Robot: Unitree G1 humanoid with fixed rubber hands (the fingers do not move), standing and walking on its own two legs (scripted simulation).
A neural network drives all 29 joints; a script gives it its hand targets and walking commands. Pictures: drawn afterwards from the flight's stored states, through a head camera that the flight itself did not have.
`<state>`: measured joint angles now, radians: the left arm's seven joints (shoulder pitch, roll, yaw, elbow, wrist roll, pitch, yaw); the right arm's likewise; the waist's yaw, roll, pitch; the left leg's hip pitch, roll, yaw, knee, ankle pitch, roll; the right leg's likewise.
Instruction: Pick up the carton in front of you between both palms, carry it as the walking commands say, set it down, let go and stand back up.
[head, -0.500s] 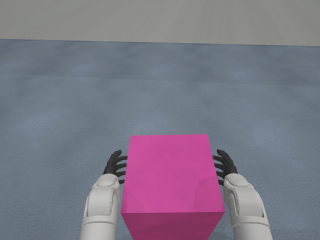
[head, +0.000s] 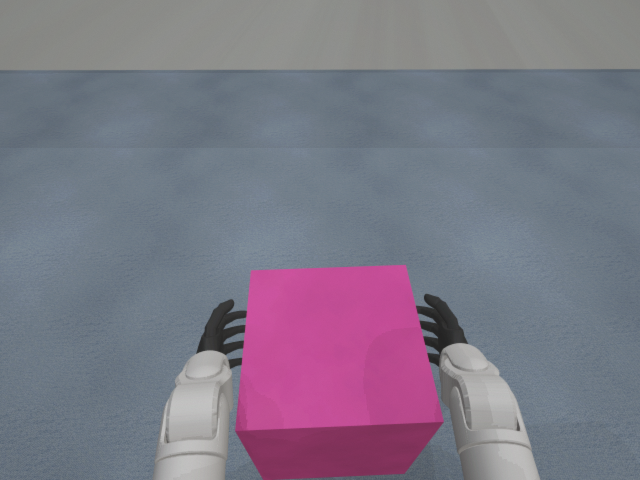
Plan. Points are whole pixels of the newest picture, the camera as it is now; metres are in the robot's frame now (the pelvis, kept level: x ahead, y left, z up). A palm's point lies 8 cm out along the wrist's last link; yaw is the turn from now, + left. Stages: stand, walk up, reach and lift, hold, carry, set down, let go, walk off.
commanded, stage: hold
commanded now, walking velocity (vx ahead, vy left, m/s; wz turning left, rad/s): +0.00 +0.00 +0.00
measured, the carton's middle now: (331, 377) +0.29 +0.01 -0.05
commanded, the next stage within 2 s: set down in 0.84 s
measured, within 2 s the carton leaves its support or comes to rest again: neither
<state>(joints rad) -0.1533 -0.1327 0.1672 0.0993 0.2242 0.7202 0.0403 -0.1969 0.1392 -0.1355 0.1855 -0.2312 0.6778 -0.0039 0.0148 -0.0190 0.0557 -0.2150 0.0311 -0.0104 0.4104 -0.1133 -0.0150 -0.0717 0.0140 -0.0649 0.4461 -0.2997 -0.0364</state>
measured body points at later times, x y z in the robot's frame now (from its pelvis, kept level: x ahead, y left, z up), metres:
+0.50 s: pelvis -0.02 +0.05 +0.00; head -0.04 +0.07 +0.45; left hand +0.29 +0.18 +0.02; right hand +0.27 -0.12 +0.03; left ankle +0.07 +0.14 -0.74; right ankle -0.03 -0.09 -0.74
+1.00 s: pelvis -0.01 +0.06 +0.00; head -0.04 +0.08 +0.45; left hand +0.31 +0.19 +0.03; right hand +0.29 -0.11 +0.03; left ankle +0.07 +0.14 -0.74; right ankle -0.03 -0.09 -0.74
